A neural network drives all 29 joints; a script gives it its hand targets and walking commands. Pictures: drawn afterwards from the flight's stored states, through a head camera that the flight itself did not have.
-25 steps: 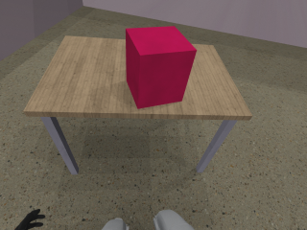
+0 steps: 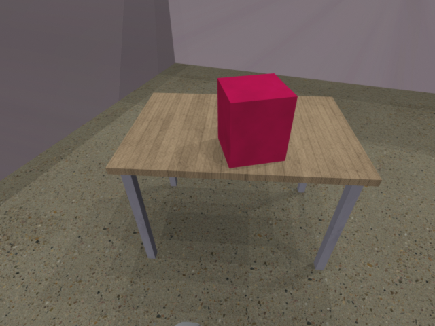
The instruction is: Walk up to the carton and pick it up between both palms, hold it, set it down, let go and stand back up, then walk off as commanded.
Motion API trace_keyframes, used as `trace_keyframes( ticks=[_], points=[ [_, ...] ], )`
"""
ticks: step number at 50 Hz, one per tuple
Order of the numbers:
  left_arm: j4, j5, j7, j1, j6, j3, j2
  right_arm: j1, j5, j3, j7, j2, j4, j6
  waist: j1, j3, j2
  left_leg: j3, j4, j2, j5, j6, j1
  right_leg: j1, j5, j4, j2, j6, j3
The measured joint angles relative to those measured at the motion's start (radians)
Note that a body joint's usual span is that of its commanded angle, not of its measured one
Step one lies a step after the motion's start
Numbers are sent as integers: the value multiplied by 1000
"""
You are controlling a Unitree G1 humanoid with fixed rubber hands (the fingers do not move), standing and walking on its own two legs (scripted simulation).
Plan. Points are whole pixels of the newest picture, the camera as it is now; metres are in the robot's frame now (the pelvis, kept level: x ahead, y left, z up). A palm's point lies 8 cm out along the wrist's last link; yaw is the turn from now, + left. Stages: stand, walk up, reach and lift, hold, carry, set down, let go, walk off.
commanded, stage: walk off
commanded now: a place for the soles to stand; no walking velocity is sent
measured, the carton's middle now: (251, 120) +0.82 -0.06 +0.01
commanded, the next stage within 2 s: stand in 0.96 s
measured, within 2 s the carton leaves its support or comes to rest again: neither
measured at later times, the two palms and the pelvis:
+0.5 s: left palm out of the picture +0.12 +0.38 -0.11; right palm out of the picture +0.03 -0.28 -0.07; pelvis +0.04 +0.06 +0.00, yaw -2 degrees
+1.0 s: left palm out of the picture +0.10 +0.32 -0.09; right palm (366, 293) +0.28 -0.31 -0.12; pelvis +0.12 -0.01 -0.01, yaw +0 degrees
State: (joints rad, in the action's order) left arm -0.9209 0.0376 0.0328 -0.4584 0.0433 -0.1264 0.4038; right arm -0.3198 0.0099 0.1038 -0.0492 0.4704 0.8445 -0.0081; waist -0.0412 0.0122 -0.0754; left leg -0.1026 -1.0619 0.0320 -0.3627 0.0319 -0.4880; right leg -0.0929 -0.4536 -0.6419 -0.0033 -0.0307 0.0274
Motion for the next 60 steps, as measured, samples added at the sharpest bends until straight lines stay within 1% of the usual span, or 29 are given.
trace_keyframes(
  ticks=[4, 5, 6, 7, 8, 10, 11, 13, 17, 20, 23, 27, 30, 34, 35, 36, 37, 38, 40, 41, 43, 45, 47, 49, 50, 52, 54, 58, 60],
  points=[
    [32, 2, 3, 38, 0, 3, 19, 1, 5, -6, -11, -1, -8, -5, 5, 26, 2, 43, 191, -43, -31, 15, 65, -39, 1, -32, -26, 3, 1],
    [38, 1, 2, 49, -1, 4, 25, -1, 6, -7, -11, 0, -12, -10, 10, 34, 4, 56, 234, -53, -20, 20, 87, -49, 14, -46, -33, 7, 2],
    [43, 2, 2, 61, -4, 5, 32, -3, 8, -7, -10, 0, -16, -17, 15, 45, 10, 66, 285, -55, 23, 9, 111, -63, 4, -79, -45, 9, 0],
    [42, 3, 0, 78, -7, 3, 43, 1, 11, -6, -7, -10, -16, -26, 18, 68, 38, 87, 297, -35, 91, -3, 120, -81, -32, -134, -65, -1, -23],
    [40, 0, -3, 93, -10, 0, 52, 3, 18, -6, 0, -21, -19, -36, 20, 89, 68, 111, 283, -14, 100, -4, 122, -109, -76, -214, -68, -14, -70],
    [38, -5, -9, 116, -20, 4, 53, -2, 23, -16, 19, -42, -22, -49, 37, 106, 94, 132, 257, 0, 73, 7, 118, -188, -126, -397, -12, -20, -140],
    [38, -5, -8, 125, -25, 7, 51, -3, 22, -23, 23, -53, -12, -53, 48, 108, 102, 135, 263, 1, 64, 17, 125, -220, -140, -452, 15, -22, -146],
    [35, -9, -3, 144, -24, 18, 44, -8, 27, -35, 28, -73, 15, -55, 63, 108, 116, 142, 307, 1, 73, 28, 154, -272, -118, -481, 42, -28, -133],
    [40, -10, 17, 156, -27, 15, 33, -33, 31, -48, 42, -90, 45, -65, 79, 91, 142, 160, 416, 0, 109, 29, 219, -347, -2, -467, 50, -12, -120],
    [56, -4, 24, 163, -32, 10, 31, -54, 27, -50, 52, -83, 63, -72, 84, 85, 148, 157, 458, -3, 128, 30, 245, -376, 81, -424, 28, 5, -125],
    [69, 4, 30, 163, -40, 0, 41, -65, 22, -46, 61, -78, 76, -75, 81, 84, 163, 155, 469, -2, 123, 22, 257, -392, 142, -396, 1, 18, -161],
    [56, -1, 21, 147, -40, -5, 49, -51, 28, -46, 57, -67, 89, -70, 66, 77, 170, 157, 448, -19, 93, 13, 255, -381, 147, -328, -25, 26, -172],
    [34, -13, 13, 131, -37, 2, 45, -28, 30, -46, 51, -58, 83, -65, 58, 66, 165, 157, 416, -37, 60, -1, 245, -340, 150, -262, -37, 27, -158],
    [6, -26, 3, 111, -24, 13, 28, 17, 31, -50, 38, -47, 72, -44, 42, 41, 149, 157, 360, -54, 8, -24, 217, -251, 114, -144, -59, 20, -98],
    [-4, -29, 0, 113, -18, 16, 17, 33, 28, -49, 35, -41, 71, -39, 34, 41, 131, 153, 335, -66, -10, -32, 207, -225, 87, -104, -54, 33, -84],
    [-14, -30, -4, 123, -11, 19, -3, 53, 26, -46, 33, -31, 73, -33, 31, 53, 90, 133, 305, -91, -29, -36, 201, -209, 79, -95, -32, 51, -63],
    [-16, -30, -8, 129, -4, 24, -23, 66, 23, -45, 33, -22, 72, -26, 33, 63, 45, 103, 272, -113, -51, -25, 191, -192, 80, -87, -10, 57, -33],
    [-8, -26, -12, 127, 4, 31, -37, 74, 20, -45, 34, -16, 70, -20, 30, 66, 14, 71, 224, -118, -72, -9, 176, -181, 80, -85, 4, 57, -11],
    [-2, -14, -17, 114, 16, 40, -52, 91, 16, -44, 42, -17, 69, -14, 4, 61, -3, 35, 105, -72, -122, -1, 136, -183, 62, -103, 3, 46, -7],
    [-4, -14, -19, 107, 16, 46, -54, 108, 13, -45, 47, -19, 69, -16, -11, 64, -1, 46, 51, -52, -139, 0, 117, -184, 53, -111, -3, 40, -17],
    [-8, -16, -24, 95, 20, 58, -54, 147, 5, -44, 52, -25, 59, -22, -21, 84, -2, 69, 4, -28, -171, -5, 91, -173, 45, -108, -16, 37, -27],
    [-6, -22, -34, 93, 26, 69, -48, 178, -3, -40, 53, -29, 38, -27, -20, 115, -8, 92, 26, -24, -185, -5, 77, -150, 45, -91, -28, 39, -20],
    [-6, -21, -42, 100, 30, 72, -35, 209, -7, -40, 49, -33, 26, -27, -21, 143, -12, 107, 123, -29, -179, -3, 74, -139, 43, -80, -35, 41, -10],
    [-7, -23, -48, 110, 24, 73, -17, 236, -9, -44, 42, -36, 20, -23, -25, 166, -15, 111, 251, -39, -133, 2, 80, -139, 35, -82, -35, 45, 0],
    [-6, -27, -49, 117, 18, 72, -6, 248, -9, -44, 39, -38, 18, -22, -27, 180, -15, 110, 308, -44, -70, 3, 89, -140, 27, -91, -32, 47, 3],
    [-17, -38, -52, 143, 5, 71, 17, 273, -3, -45, 40, -55, 24, -23, -34, 214, 16, 125, 358, -35, 132, -8, 108, -144, 6, -120, -46, 53, -8],
    [-24, -54, -54, 179, -11, 72, 26, 282, 5, -48, 46, -72, 22, -25, -41, 229, 48, 141, 357, -24, 128, -16, 105, -175, 8, -169, -55, 44, -35],
    [-16, -67, -58, 245, -14, 77, 26, 287, 6, -67, 47, -95, 30, -17, -20, 226, 57, 117, 311, -44, 78, -16, 73, -216, -97, -228, 4, 5, -57],
    [-17, -68, -58, 268, -7, 79, 30, 289, 8, -78, 49, -110, 35, -9, -22, 217, 83, 130, 294, -50, 65, -23, 68, -219, -71, -196, 1, -3, -52]
  ],
)
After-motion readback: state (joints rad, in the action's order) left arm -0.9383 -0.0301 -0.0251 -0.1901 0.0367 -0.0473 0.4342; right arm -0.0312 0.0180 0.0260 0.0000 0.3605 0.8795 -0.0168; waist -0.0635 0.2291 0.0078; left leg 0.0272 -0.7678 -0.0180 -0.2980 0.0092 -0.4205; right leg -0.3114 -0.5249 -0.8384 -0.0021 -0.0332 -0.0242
